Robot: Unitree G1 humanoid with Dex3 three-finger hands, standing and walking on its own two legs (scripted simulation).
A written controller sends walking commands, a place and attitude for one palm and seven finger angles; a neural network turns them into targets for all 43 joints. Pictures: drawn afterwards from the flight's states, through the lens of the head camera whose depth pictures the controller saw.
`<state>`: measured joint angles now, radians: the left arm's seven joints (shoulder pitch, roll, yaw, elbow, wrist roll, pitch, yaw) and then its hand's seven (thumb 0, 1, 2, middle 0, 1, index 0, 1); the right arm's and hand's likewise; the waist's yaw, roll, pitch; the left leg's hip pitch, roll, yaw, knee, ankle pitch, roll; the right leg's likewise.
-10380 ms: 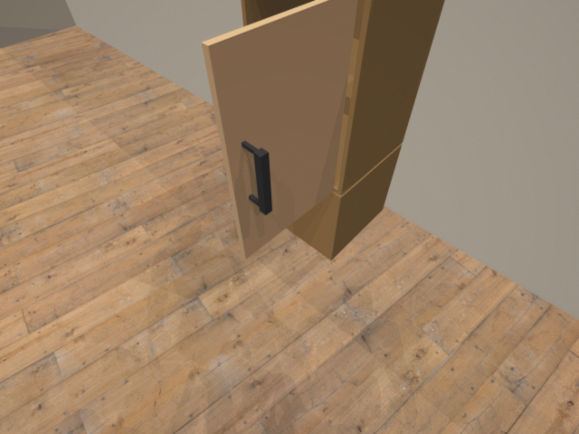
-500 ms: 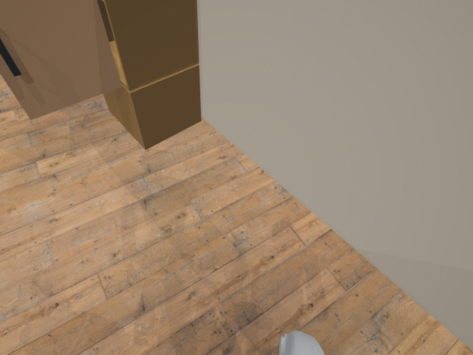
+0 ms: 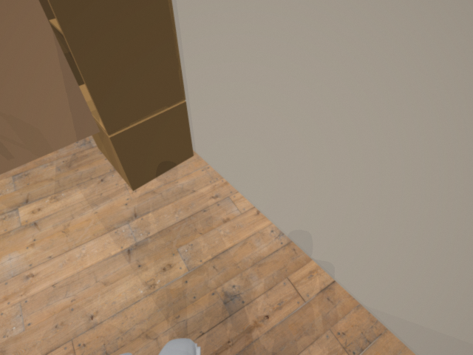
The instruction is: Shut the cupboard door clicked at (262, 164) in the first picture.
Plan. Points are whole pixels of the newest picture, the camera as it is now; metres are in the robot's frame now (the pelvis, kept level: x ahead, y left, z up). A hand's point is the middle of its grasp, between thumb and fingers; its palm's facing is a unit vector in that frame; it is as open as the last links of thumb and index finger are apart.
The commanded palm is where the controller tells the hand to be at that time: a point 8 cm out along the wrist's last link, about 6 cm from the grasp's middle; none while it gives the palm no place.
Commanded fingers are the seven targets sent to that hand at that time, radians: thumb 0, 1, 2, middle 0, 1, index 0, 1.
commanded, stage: walk to a spot facing it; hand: left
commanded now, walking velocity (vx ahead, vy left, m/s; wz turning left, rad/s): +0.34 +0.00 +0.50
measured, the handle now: out of the picture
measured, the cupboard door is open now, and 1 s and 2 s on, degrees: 88 88 88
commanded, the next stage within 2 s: turn to face it in 0.22 s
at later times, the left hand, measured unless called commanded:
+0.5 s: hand (101, 340) +0.18 +0.28 -0.20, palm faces +0.31 -0.94 -0.14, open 7.4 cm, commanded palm none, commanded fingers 0.00 0.90 0.90 -0.20 -0.30 -0.20 -0.30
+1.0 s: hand (110, 246) +0.37 +0.30 -0.16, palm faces +0.37 -0.90 -0.23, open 7.4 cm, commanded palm none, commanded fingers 0.00 0.90 0.90 -0.20 -0.30 -0.20 -0.30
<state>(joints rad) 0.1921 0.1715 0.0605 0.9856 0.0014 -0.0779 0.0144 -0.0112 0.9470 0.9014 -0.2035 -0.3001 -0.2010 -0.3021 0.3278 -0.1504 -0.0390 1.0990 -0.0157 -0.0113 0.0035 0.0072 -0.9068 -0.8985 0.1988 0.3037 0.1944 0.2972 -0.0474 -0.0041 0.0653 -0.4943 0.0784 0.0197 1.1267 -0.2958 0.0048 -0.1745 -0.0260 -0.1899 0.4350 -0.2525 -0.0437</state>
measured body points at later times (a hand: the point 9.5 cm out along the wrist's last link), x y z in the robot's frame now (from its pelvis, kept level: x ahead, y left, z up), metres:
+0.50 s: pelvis +0.20 +0.09 -0.01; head +0.24 +0.15 +0.44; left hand +0.17 +0.33 -0.18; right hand +0.37 -0.12 -0.13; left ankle +0.24 +0.14 -0.74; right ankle +0.21 -0.09 -0.63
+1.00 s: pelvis +0.31 +0.07 +0.00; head +0.35 +0.09 +0.44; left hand +0.35 +0.35 -0.14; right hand +0.39 -0.16 -0.15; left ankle +0.24 +0.14 -0.74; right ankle +0.34 -0.05 -0.73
